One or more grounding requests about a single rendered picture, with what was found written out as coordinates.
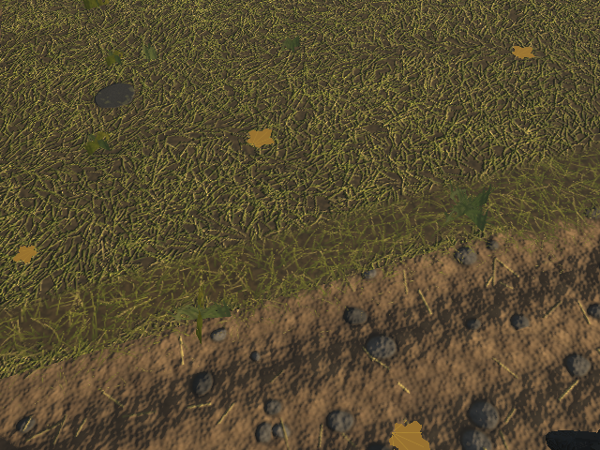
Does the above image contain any right robot hand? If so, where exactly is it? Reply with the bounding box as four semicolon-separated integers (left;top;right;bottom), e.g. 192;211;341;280
546;429;600;450

